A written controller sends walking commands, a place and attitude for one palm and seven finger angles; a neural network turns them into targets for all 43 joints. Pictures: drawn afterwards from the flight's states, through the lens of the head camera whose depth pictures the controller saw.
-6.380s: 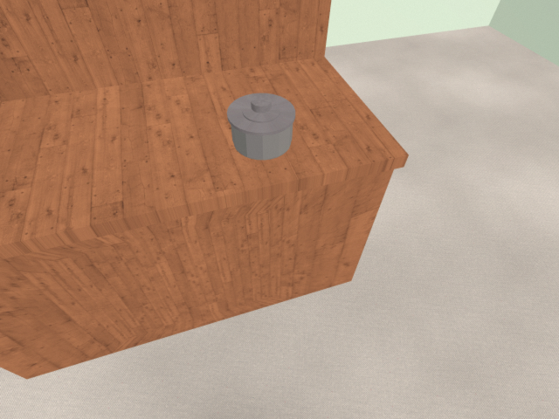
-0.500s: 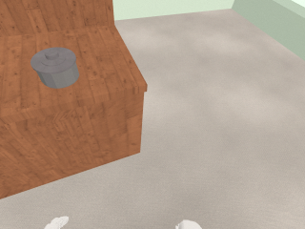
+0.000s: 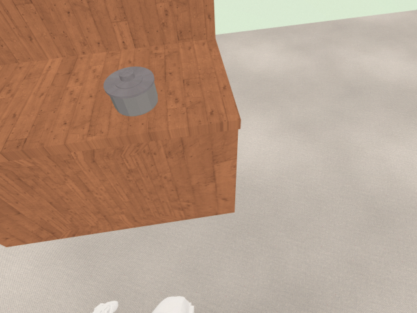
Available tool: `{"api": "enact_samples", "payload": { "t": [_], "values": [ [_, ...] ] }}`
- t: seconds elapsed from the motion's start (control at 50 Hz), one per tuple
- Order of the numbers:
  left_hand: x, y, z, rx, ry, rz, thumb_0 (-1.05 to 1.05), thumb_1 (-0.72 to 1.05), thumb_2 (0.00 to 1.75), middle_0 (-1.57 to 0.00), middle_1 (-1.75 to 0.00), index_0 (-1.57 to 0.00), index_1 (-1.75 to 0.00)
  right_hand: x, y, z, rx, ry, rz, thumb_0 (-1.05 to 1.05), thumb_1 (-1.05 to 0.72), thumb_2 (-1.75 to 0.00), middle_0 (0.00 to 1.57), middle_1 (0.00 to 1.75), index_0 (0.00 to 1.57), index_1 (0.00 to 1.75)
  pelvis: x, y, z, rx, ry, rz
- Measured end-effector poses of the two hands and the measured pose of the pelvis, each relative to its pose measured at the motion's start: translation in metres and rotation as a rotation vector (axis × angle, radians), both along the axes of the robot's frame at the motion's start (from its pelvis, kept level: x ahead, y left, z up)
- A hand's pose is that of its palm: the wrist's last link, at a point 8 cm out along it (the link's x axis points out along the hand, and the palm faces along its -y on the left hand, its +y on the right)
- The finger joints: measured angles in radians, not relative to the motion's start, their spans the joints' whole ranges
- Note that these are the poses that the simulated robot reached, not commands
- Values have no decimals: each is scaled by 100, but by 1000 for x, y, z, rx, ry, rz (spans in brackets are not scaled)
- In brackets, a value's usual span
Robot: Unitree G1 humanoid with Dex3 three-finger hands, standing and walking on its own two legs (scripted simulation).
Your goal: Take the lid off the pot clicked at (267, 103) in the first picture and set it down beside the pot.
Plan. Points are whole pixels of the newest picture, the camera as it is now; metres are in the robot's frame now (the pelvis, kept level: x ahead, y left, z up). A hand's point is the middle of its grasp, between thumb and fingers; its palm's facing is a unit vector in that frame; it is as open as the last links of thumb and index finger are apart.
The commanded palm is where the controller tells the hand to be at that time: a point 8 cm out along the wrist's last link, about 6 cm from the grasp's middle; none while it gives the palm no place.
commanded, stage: turn to face it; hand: left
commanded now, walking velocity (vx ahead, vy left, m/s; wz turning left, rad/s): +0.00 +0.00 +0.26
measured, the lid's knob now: (126, 74) +0.76 +0.27 +0.03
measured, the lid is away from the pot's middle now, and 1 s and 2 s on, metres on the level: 0.00 0.00 0.00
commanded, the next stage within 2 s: take the last steps up to it in 0.04 s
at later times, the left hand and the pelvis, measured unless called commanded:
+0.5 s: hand out of the picture +0.03 +0.28 -0.18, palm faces +0.15 -0.97 -0.20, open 7.4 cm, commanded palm none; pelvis +0.05 +0.07 +0.00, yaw +6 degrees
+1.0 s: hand (135, 236) +0.32 +0.21 -0.16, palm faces +0.12 -0.97 -0.21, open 7.4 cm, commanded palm none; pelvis +0.23 +0.03 -0.01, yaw +8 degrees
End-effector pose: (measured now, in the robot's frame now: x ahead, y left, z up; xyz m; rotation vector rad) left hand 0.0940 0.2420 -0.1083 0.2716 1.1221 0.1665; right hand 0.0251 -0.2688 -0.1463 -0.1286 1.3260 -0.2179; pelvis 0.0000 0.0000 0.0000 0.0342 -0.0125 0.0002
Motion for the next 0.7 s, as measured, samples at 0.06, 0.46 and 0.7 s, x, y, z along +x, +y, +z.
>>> {"api": "enact_samples", "payload": {
  "t": [0.06,0.46,0.7],
  "values": [
    [-27,3,-6,-17,42,50,1,90,90,-20,-30,-21,-30,26,3,3,-9,-20,51,1,-91,-90,20,30,20,30,2,2,0,8,-4,21],
    [-98,78,-39,-119,240,222,1,91,90,-20,-30,-20,-30,100,115,30,-30,-145,221,0,-92,-90,21,30,21,30,37,70,3,-46,-11,96],
    [52,74,-31,-113,107,128,1,91,90,-20,-30,-20,-30,25,109,13,4,189,79,0,-92,-90,20,30,21,30,107,71,-1,-16,9,115]
  ]
}}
